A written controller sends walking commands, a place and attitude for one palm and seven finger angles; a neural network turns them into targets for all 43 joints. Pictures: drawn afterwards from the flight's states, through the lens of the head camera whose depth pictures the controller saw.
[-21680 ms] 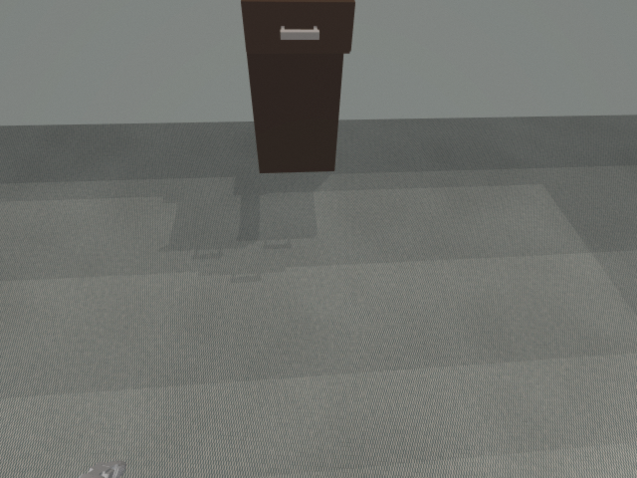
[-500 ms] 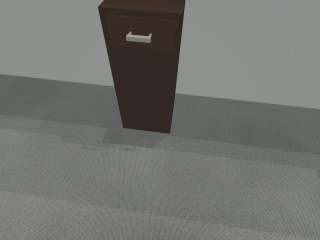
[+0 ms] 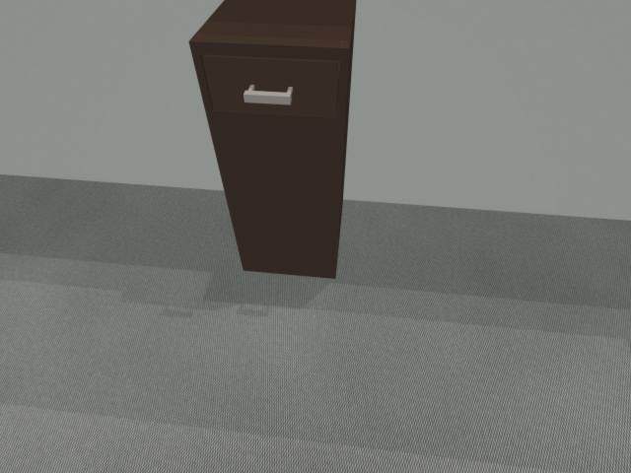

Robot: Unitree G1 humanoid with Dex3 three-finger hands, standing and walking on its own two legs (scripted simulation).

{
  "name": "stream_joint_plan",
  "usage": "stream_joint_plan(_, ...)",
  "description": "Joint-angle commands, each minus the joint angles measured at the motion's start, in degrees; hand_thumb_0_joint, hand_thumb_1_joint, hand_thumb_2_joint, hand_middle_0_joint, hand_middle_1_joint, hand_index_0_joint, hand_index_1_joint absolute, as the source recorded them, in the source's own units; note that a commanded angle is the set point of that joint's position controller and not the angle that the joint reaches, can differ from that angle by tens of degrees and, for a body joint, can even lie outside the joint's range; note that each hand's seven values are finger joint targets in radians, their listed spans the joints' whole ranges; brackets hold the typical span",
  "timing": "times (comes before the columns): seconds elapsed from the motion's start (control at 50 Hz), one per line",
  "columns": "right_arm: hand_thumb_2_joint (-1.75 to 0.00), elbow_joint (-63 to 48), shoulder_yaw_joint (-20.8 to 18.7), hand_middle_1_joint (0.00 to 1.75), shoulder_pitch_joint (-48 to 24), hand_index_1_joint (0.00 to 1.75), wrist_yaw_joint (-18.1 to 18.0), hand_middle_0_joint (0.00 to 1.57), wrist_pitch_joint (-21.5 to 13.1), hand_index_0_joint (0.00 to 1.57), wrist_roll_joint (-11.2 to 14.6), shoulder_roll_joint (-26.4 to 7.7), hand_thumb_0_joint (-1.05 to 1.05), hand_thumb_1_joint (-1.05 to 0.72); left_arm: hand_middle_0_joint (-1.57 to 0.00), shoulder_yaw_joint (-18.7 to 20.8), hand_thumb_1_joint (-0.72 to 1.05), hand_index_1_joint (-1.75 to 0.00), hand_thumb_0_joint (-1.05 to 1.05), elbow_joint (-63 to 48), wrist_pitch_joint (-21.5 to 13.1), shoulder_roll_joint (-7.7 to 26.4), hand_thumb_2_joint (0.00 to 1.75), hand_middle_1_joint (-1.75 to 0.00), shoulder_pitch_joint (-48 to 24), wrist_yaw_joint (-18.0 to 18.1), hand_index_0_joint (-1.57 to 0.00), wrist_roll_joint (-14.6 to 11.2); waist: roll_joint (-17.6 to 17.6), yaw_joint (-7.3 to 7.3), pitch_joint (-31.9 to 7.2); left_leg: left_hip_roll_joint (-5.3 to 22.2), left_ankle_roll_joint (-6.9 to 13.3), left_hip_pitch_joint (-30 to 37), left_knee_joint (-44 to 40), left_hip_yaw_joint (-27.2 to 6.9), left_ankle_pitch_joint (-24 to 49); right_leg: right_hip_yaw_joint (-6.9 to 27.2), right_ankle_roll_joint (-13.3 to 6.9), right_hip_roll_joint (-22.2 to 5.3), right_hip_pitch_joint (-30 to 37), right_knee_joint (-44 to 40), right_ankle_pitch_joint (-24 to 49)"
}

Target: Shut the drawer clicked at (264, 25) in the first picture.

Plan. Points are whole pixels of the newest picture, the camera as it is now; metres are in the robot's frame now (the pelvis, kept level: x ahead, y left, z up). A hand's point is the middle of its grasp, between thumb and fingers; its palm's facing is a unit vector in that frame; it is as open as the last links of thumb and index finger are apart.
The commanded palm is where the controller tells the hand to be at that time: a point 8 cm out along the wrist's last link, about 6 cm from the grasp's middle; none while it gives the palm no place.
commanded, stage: let the arm hang, fingers relaxed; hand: left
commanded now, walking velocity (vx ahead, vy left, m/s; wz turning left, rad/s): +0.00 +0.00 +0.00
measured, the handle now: (269, 93) +0.94 +0.16 +0.02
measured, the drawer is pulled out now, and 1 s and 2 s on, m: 0.00 0.00 0.00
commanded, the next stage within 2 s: look to check the result in 0.14 s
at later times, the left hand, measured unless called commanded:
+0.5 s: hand out of the picture +0.04 +0.19 -0.17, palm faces +0.00 -0.97 -0.24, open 7.4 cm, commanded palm none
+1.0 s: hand out of the picture +0.06 +0.19 -0.17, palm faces +0.00 -0.97 -0.23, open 7.4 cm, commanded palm none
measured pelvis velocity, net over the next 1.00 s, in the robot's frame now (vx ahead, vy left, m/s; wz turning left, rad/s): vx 0.03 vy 0.00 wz -0.01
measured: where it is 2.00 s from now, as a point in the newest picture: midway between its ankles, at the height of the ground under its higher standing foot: outside the picture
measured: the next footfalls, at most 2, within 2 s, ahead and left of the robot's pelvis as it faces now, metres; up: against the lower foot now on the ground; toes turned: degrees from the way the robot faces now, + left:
none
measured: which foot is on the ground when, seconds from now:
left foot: down 0.00-1.00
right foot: down 0.00-1.00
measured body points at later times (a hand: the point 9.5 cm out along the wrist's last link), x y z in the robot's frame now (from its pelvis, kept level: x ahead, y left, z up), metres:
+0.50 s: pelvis +0.01 +0.00 +0.00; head +0.03 -0.01 +0.45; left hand +0.04 +0.24 -0.15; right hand +0.01 -0.24 -0.16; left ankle +0.04 +0.12 -0.74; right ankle +0.03 -0.11 -0.74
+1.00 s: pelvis +0.03 +0.00 +0.00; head +0.05 -0.01 +0.45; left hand +0.06 +0.24 -0.15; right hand +0.04 -0.24 -0.16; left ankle +0.04 +0.12 -0.74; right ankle +0.03 -0.11 -0.74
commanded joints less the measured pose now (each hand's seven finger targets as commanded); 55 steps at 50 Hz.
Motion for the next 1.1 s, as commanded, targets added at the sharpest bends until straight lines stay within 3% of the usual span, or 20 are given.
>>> stream_joint_plan(0.0, -0.9, -1.3, -1.5, 0.3, 4.0, 0.3, -0.5, 0.2, -0.3, 0.2, -0.1, -6.8, 0.0, -0.9, -0.2, 1.5, 0.9, -0.3, 0.0, -1.6, -0.8, 8.1, 0.9, -0.3, 3.0, 0.6, -0.2, 0.0, 0.7, 0.46, 3.3, 4.9, 2.1, -0.1, -5.7, -5.1, -3.7, 5.6, -2.4, -5.2, -4.3, -6.9, -4.6)
stream_joint_plan(0.06, -0.9, -1.3, -1.4, 0.3, 3.7, 0.3, -0.5, 0.2, -0.4, 0.2, -0.1, -7.0, 0.0, -0.9, -0.2, 1.6, 0.9, -0.3, 0.0, -1.8, -0.9, 8.6, 0.9, -0.3, 2.2, 0.5, -0.2, -0.1, -1.1, 0.36, 2.8, 4.8, 2.0, 0.1, -5.8, -4.9, -3.3, 5.7, -2.3, -5.5, -3.4, -7.3, -4.4)
stream_joint_plan(0.1, -0.9, -1.4, -1.6, 0.3, 3.3, 0.3, -0.5, 0.2, -0.5, 0.2, 0.0, -7.7, 0.0, -0.9, -0.2, 1.6, 0.9, -0.3, 0.0, -1.9, -1.0, 8.9, 0.9, -0.3, 2.1, 0.5, -0.2, -0.1, -0.9, 0.36, 1.2, 4.8, 1.9, 1.5, -5.0, -4.5, -1.5, 6.0, -2.4, -5.6, -2.8, -7.4, -3.4)
stream_joint_plan(0.18, -0.9, -1.0, -1.4, 0.3, 2.7, 0.3, -0.5, 0.2, -0.6, 0.2, 0.0, -8.1, 0.0, -0.9, -0.2, 1.5, 0.9, -0.3, 0.0, -1.6, -1.0, 9.3, 0.9, -0.3, 1.1, 0.4, -0.2, -0.2, 0.5, 0.35, 1.5, 5.4, 1.9, 1.5, -5.9, -5.0, -1.1, 5.6, -2.3, -5.6, -2.2, -7.1, -2.1)
stream_joint_plan(0.24, -0.9, -0.9, -1.4, 0.3, 2.4, 0.3, -0.5, 0.2, -0.5, 0.2, 0.0, -8.4, 0.0, -0.9, -0.2, 1.5, 0.9, -0.3, 0.0, -1.3, -1.0, 9.5, 0.9, -0.3, 1.1, 0.4, -0.2, -0.3, -0.9, 0.38, 1.1, 5.3, 1.8, 2.1, -5.7, -4.8, -0.4, 5.6, -2.3, -5.7, -1.9, -7.2, -1.7)
stream_joint_plan(0.4, -0.9, -0.3, -1.3, 0.3, 1.6, 0.3, -0.5, 0.2, -0.3, 0.2, 0.1, -9.2, 0.0, -0.9, -0.2, 1.3, 0.9, -0.3, 0.0, -0.8, -1.0, 10.3, 0.9, -0.3, 0.6, 0.5, -0.2, -0.3, -0.2, 0.32, 1.2, 5.4, 1.6, 3.0, -5.4, -4.4, 0.3, 6.0, -2.3, -5.8, -1.6, -7.9, -1.5)
stream_joint_plan(0.72, -0.9, 0.1, -1.2, 0.3, 0.2, 0.3, -0.6, 0.2, -0.6, 0.2, 0.2, -9.2, 0.0, -0.9, -0.2, 1.2, 0.9, -0.3, 0.0, -0.4, -1.2, 10.3, 0.9, -0.3, 0.0, 0.6, -0.2, -0.3, -0.7, 0.26, 0.2, 5.8, 1.5, 4.9, -5.7, -4.0, 4.0, 5.6, -1.9, -6.2, 0.1, -7.2, 4.3)
stream_joint_plan(0.82, -0.9, 0.2, -1.1, 0.3, -0.1, 0.3, -0.6, 0.2, -0.6, 0.2, 0.1, -9.1, 0.0, -0.9, -0.2, 1.2, 0.9, -0.3, 0.0, -0.5, -1.1, 10.2, 0.9, -0.3, -0.2, 0.5, -0.2, -0.3, -0.2, 0.4, 0.9, 5.8, 1.5, 4.4, -6.2, -4.2, 3.0, 5.5, -1.9, -6.1, -0.1, -7.4, 2.7)
stream_joint_plan(0.98, -0.9, 0.3, -1.2, 0.3, -0.2, 0.3, -0.7, 0.2, -0.9, 0.2, 0.2, -9.3, 0.0, -0.9, -0.2, 1.2, 0.9, -0.3, 0.0, -0.5, -1.3, 10.4, 0.9, -0.3, 0.0, 0.5, -0.2, -0.4, -0.3, 0.4, -1.1, 6.0, 1.5, 5.9, -5.9, -4.1, 6.1, 5.3, -1.8, -6.2, 1.3, -6.7, 6.4)
stream_joint_plan(1.08, -0.9, 0.4, -1.1, 0.3, -0.1, 0.3, -0.8, 0.2, -0.8, 0.2, 0.2, -9.4, 0.0, -0.9, -0.2, 1.2, 0.9, -0.3, 0.0, -0.4, -1.2, 10.3, 0.9, -0.3, -0.2, 0.5, -0.2, -0.4, -0.2, 0.4, 0.3, 6.0, 1.5, 5.5, -6.4, -4.1, 5.2, 5.3, -1.8, -6.2, 0.9, -7.1, 5.4)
